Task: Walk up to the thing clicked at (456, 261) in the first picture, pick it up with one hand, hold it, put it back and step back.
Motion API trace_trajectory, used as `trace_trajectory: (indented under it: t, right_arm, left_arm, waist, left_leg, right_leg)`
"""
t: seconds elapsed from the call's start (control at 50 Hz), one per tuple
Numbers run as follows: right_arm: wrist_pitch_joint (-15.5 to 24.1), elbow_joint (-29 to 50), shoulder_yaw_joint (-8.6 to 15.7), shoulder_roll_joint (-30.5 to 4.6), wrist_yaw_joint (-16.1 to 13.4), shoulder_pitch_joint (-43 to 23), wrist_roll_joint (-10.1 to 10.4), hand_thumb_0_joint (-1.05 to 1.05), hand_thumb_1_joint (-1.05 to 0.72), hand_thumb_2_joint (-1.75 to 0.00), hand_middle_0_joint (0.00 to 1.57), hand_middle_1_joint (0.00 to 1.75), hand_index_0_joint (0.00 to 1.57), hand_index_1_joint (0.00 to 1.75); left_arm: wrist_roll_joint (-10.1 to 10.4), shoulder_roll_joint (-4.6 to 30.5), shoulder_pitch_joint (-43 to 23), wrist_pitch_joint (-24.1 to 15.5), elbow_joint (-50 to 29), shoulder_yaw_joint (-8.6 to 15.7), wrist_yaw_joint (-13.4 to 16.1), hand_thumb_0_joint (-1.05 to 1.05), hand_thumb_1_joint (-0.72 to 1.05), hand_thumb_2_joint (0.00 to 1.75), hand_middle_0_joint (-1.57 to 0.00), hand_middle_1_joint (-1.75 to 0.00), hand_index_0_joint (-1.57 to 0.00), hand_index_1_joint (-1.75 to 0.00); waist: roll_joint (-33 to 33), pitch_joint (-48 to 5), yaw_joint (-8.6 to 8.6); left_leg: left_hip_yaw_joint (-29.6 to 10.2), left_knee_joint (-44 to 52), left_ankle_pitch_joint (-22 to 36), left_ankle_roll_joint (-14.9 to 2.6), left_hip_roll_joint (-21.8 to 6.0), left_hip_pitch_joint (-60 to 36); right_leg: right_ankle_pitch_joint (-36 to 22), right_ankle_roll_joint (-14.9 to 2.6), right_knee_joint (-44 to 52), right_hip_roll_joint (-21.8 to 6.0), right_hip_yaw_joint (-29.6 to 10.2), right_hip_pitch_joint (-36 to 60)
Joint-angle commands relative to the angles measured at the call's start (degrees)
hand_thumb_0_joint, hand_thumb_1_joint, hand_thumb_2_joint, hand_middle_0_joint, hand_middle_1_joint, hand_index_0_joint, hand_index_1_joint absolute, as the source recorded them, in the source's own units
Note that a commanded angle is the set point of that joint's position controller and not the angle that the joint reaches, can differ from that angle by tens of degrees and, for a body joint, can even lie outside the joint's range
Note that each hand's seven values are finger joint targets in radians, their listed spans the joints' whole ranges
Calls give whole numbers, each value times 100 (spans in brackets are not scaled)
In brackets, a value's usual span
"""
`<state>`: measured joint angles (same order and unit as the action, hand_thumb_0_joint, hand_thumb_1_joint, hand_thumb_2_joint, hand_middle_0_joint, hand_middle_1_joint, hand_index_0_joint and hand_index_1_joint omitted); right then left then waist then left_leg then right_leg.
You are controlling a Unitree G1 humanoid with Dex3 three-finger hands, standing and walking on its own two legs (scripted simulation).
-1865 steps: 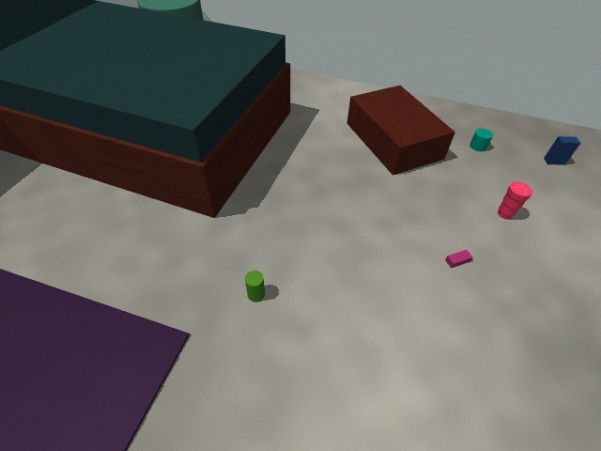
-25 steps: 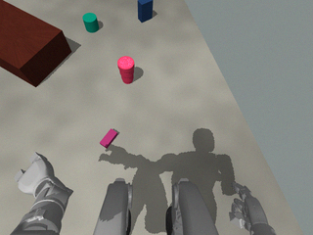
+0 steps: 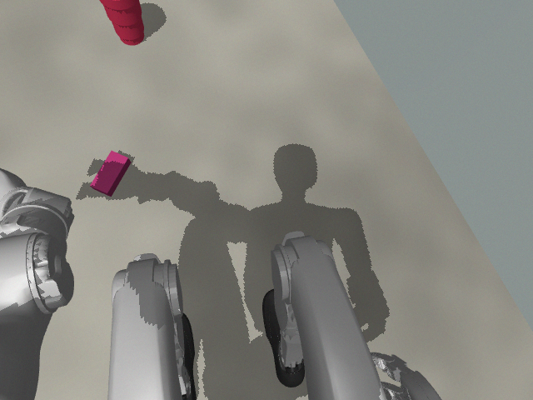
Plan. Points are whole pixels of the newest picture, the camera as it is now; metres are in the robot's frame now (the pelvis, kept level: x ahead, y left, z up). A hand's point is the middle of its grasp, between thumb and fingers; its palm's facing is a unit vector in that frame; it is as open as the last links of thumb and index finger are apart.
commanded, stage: rise first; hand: left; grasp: from above
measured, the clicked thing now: (111, 173) +0.54 +0.25 -0.38
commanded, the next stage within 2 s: approach in 0.94 s
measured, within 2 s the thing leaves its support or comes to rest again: neither
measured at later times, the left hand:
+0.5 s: hand (49, 192) +0.46 +0.30 -0.21, palm faces -0.18 -0.39 -0.90, open 12.9 cm
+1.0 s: hand (63, 184) +0.48 +0.29 -0.24, palm faces -0.16 -0.40 -0.90, open 12.5 cm
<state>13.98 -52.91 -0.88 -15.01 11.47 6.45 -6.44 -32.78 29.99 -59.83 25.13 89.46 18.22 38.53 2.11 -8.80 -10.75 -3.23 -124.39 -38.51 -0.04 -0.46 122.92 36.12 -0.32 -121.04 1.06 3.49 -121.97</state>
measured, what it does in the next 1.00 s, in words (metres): lowers itself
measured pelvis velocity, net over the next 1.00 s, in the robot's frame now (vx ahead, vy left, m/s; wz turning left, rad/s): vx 0.00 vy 0.00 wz -0.08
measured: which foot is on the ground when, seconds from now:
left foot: down 0.00-1.00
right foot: down 0.00-1.00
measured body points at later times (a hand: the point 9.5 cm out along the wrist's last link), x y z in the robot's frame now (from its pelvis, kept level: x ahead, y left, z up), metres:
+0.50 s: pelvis +0.00 +0.00 -0.06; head +0.26 +0.02 +0.31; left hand +0.47 +0.32 -0.16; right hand +0.02 -0.27 -0.18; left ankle +0.08 +0.12 -0.36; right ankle +0.10 -0.11 -0.36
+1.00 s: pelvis +0.00 +0.00 -0.07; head +0.28 +0.03 +0.28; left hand +0.49 +0.31 -0.19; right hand -0.02 -0.26 -0.16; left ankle +0.08 +0.12 -0.36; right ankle +0.10 -0.11 -0.36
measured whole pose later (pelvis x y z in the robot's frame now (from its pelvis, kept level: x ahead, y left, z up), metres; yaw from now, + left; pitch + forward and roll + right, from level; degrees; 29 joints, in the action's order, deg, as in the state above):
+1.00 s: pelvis +0.00 +0.00 -0.07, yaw -4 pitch +35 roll -8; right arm 16.9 -49.8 -6.9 -19.9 19.0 10.2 -10.0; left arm -42.4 46.1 -72.7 22.2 101.2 23.4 39.2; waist 0.6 2.8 -18.1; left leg -7.0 -138.4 -40.5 -0.2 -0.9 133.3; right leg 36.4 -0.1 -132.1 1.7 7.1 -131.2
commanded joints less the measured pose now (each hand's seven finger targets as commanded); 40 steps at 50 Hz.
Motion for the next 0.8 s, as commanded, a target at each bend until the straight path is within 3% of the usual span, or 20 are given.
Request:
trace_trajectory:
  t: [0.0,0.04,0.1,0.22,0.28,0.36,0.44,0.54,0.62,0.7,0.72,0.74,0.78]
  right_arm:
    - [126,161,314,-1312,85,1022,89,0,-89,-90,20,30,20,30]
    - [141,134,300,-1334,151,1147,93,0,-89,-90,20,30,20,30]
    - [171,166,235,-1348,239,1315,78,0,-89,-90,20,30,20,30]
    - [225,210,187,-1462,330,1563,20,0,-90,-90,20,30,20,30]
    - [254,248,165,-1515,339,1595,-29,0,-90,-90,20,30,20,30]
    - [267,238,141,-1516,377,1696,-73,0,-90,-90,20,30,20,30]
    - [265,198,123,-1573,379,1755,-115,0,-90,-90,20,30,20,30]
    - [304,137,60,-1609,420,1778,-187,0,-90,-90,20,30,20,30]
    - [317,114,2,-1725,475,1769,-244,0,-90,-90,20,30,20,30]
    - [334,122,-69,-1795,543,1698,-300,0,-90,-90,20,30,20,30]
    - [349,91,-84,-1795,562,1765,-312,0,-91,-90,20,30,20,30]
    - [352,103,-95,-1828,594,1766,-318,0,-90,-90,20,30,20,30]
    - [345,96,-115,-1874,626,1820,-330,0,-91,-90,20,30,20,30]
  left_arm:
    - [-333,1686,-2041,45,-343,-47,56,0,-49,100,-17,-93,-14,-96]
    - [-465,1603,-1996,35,-47,-96,-10,0,-46,97,-20,-90,-17,-92]
    - [-668,1778,-2068,-23,3,-62,-80,0,-42,93,-21,-91,-20,-93]
    - [-888,2041,-2272,-176,-17,-54,-281,0,-37,87,-23,-95,-23,-94]
    - [-980,2267,-2344,-292,-61,36,-271,0,-36,85,-24,-94,-25,-93]
    - [-1095,2360,-2466,-371,-119,55,-298,0,-35,84,-24,-93,-25,-92]
    - [-1146,2451,-2560,-401,-85,166,-216,0,-34,82,-26,-89,-27,-89]
    - [-1207,2488,-2748,-383,139,173,-103,0,-33,82,-28,-85,-28,-86]
    - [-1186,2640,-2853,-389,348,301,64,0,-29,79,-32,-81,-31,-81]
    - [-1147,2655,-2933,-351,573,262,167,0,-28,77,-33,-81,-33,-81]
    - [-1176,2733,-3000,-363,486,289,177,0,-29,78,-34,-79,-33,-80]
    - [-1145,2680,-2974,-359,516,245,180,0,-29,78,-33,-80,-32,-81]
    - [-1163,2875,-3035,-356,461,386,250,0,-28,77,-34,-79,-34,-80]
  waist:
    - [1117,-3784,-49]
    - [1134,-3546,-128]
    - [1012,-3404,-225]
    - [1035,-3474,-376]
    - [1085,-3500,-338]
    - [1140,-3550,-451]
    - [1288,-3701,-412]
    - [1211,-3225,-623]
    - [1323,-3237,-645]
    - [1318,-2969,-728]
    - [1390,-2954,-827]
    - [1503,-2946,-813]
    - [1663,-3121,-762]
  left_leg:
    - [75,1327,696,12,29,-2728]
    - [36,1187,745,3,25,-2561]
    - [-5,1001,827,-49,33,-2348]
    - [191,553,1012,-126,65,-1946]
    - [235,439,883,-136,77,-1780]
    - [267,278,975,-157,77,-1673]
    - [252,188,1099,-121,45,-1746]
    - [153,70,923,-159,33,-1524]
    - [70,45,948,-114,-6,-1580]
    - [33,-3,787,-135,-9,-1402]
    - [-31,9,834,-118,-13,-1541]
    - [-44,50,857,-97,-26,-1612]
    - [-96,68,990,-56,-47,-1827]
  right_leg:
    - [-690,-119,1143,-9,184,1751]
    - [-758,-127,956,-10,216,1510]
    - [-843,-100,798,-19,225,1413]
    - [-1016,-76,666,42,206,1690]
    - [-867,-72,619,63,221,1715]
    - [-962,-66,528,95,262,1814]
    - [-1102,-78,416,105,306,1879]
    - [-938,-58,369,111,366,1538]
    - [-973,-67,306,128,431,1538]
    - [-844,-63,303,154,472,1418]
    - [-886,-66,240,127,500,1327]
    - [-902,-87,212,142,525,1314]
    - [-1018,-99,167,140,561,1342]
